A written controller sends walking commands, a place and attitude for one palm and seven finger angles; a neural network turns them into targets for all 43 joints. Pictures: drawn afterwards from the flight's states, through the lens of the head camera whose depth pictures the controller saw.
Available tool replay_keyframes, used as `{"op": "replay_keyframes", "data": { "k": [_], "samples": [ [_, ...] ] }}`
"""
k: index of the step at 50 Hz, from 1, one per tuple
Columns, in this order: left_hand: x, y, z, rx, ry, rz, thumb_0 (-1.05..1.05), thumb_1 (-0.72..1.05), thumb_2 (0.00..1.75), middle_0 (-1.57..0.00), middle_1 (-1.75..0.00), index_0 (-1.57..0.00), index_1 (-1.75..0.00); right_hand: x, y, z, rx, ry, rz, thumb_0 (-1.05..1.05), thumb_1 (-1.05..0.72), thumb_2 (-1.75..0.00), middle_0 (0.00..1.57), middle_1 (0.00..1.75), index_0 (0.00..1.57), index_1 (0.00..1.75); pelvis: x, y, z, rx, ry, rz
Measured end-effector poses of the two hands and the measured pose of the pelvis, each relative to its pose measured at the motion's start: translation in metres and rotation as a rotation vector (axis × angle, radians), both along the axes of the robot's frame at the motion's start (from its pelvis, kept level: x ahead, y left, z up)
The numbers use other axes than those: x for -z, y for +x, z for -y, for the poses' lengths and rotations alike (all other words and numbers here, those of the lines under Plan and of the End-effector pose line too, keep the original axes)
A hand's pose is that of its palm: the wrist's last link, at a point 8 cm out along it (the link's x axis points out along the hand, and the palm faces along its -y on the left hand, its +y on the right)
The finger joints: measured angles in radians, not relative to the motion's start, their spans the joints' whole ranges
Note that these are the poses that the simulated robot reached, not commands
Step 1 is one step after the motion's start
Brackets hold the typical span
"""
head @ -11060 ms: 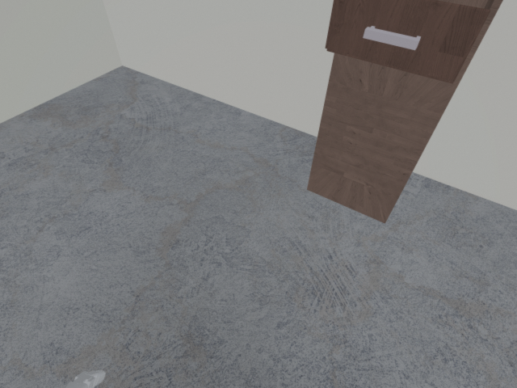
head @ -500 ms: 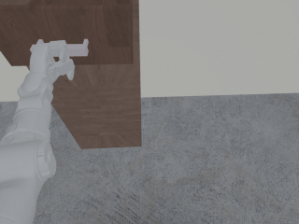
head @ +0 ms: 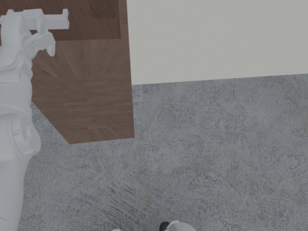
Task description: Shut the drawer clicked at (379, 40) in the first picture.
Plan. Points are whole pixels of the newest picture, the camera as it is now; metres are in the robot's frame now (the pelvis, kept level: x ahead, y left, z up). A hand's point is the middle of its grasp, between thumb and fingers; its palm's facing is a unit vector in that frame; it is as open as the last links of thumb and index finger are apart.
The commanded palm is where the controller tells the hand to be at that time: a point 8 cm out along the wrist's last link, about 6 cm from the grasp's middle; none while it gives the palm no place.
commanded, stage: push the drawer shut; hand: left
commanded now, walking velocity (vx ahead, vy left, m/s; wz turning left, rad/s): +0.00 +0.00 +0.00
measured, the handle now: (37, 17) +0.62 +0.23 +0.17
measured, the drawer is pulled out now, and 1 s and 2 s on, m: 0.04 0.00 0.00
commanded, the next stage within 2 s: pull the fist back off the drawer in 0.52 s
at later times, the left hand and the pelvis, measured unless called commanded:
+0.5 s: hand (46, 25) +0.58 +0.20 +0.17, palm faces +0.02 -1.00 -0.01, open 3.0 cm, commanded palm +0.61 +0.23 +0.17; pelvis +0.01 +0.00 -0.01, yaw +0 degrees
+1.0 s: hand (50, 25) +0.58 +0.19 +0.17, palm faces +0.03 -1.00 -0.01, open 3.2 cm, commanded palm +0.57 +0.22 +0.17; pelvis +0.01 +0.01 -0.01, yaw +0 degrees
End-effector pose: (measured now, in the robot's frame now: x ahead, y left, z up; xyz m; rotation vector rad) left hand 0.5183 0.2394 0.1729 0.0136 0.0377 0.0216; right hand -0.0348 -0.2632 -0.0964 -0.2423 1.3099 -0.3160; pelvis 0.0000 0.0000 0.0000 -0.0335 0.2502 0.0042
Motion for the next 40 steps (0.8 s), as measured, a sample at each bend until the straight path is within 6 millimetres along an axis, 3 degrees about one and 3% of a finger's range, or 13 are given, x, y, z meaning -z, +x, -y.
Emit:
{"op": "replay_keyframes", "data": {
  "k": [13, 25, 40],
  "samples": [
    [0.000, 0.040, -0.001, 0.001, -0.007, -0.007, 0.03, 0.89, 0.96, -1.40, -1.60, -1.40, -1.60, -0.011, -0.040, -0.006, 0.063, -0.012, -0.153, 0.00, -0.91, -0.89, 0.20, 0.30, 0.20, 0.30, 0.003, 0.009, -0.002, 0.009, -0.011, -0.071],
    [0.001, 0.044, -0.015, 0.002, -0.001, -0.033, -0.01, 0.71, 0.97, -1.40, -1.60, -1.40, -1.60, -0.012, -0.046, -0.012, 0.060, -0.004, -0.194, 0.00, -0.91, -0.89, 0.20, 0.30, 0.20, 0.30, 0.006, 0.010, -0.002, -0.005, -0.024, -0.096],
    [0.001, 0.043, -0.012, -0.003, -0.003, -0.021, 0.01, 0.74, 0.98, -1.40, -1.60, -1.40, -1.60, -0.012, -0.051, -0.014, 0.038, -0.008, -0.188, 0.00, -0.91, -0.89, 0.20, 0.30, 0.20, 0.30, 0.009, 0.003, -0.006, -0.010, -0.028, -0.106]
  ]
}}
